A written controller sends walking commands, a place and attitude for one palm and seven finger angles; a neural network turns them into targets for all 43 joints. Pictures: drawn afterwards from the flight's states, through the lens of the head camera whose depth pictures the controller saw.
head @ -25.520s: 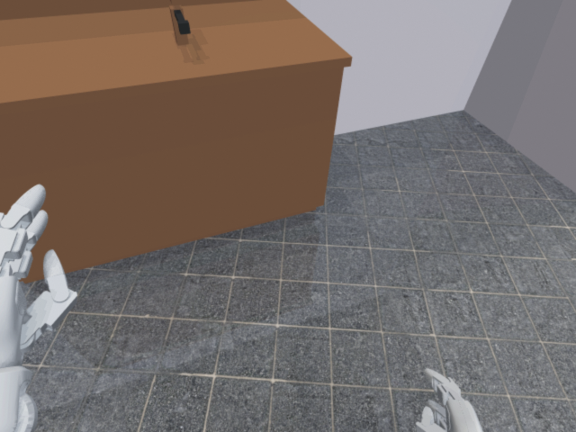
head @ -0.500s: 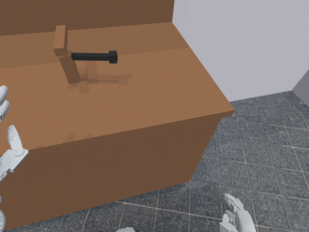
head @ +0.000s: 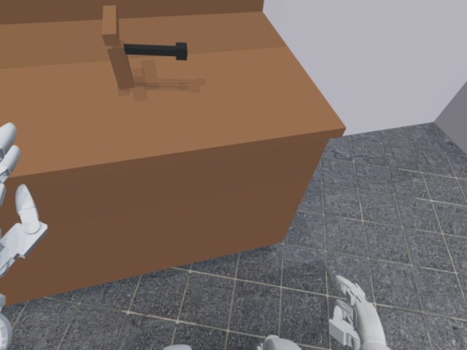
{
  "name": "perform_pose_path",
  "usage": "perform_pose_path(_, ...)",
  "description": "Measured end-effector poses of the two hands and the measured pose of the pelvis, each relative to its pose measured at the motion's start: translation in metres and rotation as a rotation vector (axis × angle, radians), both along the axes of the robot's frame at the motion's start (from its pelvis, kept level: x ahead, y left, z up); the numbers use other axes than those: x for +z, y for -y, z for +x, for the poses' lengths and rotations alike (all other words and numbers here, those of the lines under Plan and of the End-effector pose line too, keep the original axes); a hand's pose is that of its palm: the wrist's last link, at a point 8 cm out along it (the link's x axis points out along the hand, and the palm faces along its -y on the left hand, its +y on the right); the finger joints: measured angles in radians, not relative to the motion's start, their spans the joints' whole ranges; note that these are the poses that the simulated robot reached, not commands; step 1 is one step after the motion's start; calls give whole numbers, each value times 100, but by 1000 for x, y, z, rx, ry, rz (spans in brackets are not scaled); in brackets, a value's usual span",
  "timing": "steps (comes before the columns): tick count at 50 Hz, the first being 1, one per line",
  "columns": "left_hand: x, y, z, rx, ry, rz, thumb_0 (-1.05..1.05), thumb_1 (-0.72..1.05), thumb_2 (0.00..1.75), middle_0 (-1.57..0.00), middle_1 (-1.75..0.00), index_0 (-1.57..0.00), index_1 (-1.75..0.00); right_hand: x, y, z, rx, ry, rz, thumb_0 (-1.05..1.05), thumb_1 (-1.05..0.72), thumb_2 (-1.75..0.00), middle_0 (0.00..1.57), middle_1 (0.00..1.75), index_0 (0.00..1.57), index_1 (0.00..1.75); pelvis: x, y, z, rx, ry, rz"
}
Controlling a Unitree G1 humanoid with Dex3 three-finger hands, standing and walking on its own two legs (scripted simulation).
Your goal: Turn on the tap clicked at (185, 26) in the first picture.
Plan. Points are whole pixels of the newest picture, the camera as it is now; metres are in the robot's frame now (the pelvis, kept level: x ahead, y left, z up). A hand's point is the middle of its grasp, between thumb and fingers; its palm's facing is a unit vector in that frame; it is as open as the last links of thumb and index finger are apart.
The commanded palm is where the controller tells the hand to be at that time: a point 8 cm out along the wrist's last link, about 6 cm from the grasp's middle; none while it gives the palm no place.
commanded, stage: stop stepping back and stand still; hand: left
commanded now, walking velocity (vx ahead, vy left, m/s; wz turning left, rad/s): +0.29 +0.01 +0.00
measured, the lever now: (181, 51) +0.70 +0.18 +0.12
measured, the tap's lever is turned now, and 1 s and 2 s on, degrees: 77 77 77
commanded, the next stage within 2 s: stand and check the lever's angle in 0.80 s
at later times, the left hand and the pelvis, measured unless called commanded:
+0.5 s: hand out of the picture +0.10 +0.22 +0.18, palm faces +0.43 -0.81 -0.39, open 7.4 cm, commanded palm +0.05 +0.26 +0.18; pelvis -0.11 -0.03 +0.00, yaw +1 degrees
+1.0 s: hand out of the picture +0.05 +0.21 +0.17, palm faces +0.46 -0.81 -0.36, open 7.4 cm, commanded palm +0.00 +0.25 +0.18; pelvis -0.15 -0.04 -0.01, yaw +3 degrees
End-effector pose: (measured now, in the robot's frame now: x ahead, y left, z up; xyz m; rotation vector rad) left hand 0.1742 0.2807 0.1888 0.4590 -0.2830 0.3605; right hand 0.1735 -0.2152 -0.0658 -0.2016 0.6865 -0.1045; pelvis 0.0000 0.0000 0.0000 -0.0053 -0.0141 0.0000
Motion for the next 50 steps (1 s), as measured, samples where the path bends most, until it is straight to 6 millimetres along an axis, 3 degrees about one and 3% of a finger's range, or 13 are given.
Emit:
perform_pose_path(7,-7,19,-45,12,-28,16,2,89,90,-20,-30,-21,-30,-27,19,-57,-15,-40,34,1,-90,-90,20,30,21,30,-12,14,-43,8,41,-10)
perform_pose_path(12,-18,23,-66,-12,-49,-51,2,89,90,-21,-30,-21,-30,-24,38,-105,-90,-89,-10,1,-90,-90,20,30,21,30,-8,16,-65,-10,22,23)
perform_pose_path(16,-21,21,-80,-44,-13,-48,2,89,90,-21,-30,-21,-30,-21,50,-135,-136,-57,-72,1,-90,-90,20,30,21,30,-16,10,-85,-15,10,6)
perform_pose_path(23,3,18,-106,3,15,7,2,89,90,-21,-30,-21,-30,-19,50,-177,-147,-77,-7,1,-91,-90,20,30,20,30,0,21,-103,5,34,4)
perform_pose_path(29,-5,29,-135,31,27,10,2,89,90,-20,-30,-21,-30,-41,55,-179,-67,-120,-3,1,-90,-90,20,30,20,30,-13,32,-122,29,53,-11)
perform_pose_path(36,-15,32,-152,10,11,-67,2,89,90,-21,-30,-21,-30,-18,51,-168,-57,-34,-49,1,-91,-90,20,30,21,30,-9,28,-136,18,43,2)
perform_pose_path(41,-2,26,-153,26,43,-18,2,89,90,-21,-30,-21,-30,-6,42,-160,-51,50,-17,1,-91,-90,20,30,20,30,-8,29,-144,20,61,17)
perform_pose_path(45,5,25,-157,70,29,-6,2,89,90,-21,-30,-21,-30,-7,34,-159,-6,36,33,1,-91,-90,20,30,20,30,-2,37,-142,45,47,12)
perform_pose_path(50,-7,36,-169,79,-11,-33,2,90,90,-20,-30,-21,-30,-21,37,-156,46,-29,29,1,-90,-90,20,30,21,30,-6,42,-146,58,49,-6)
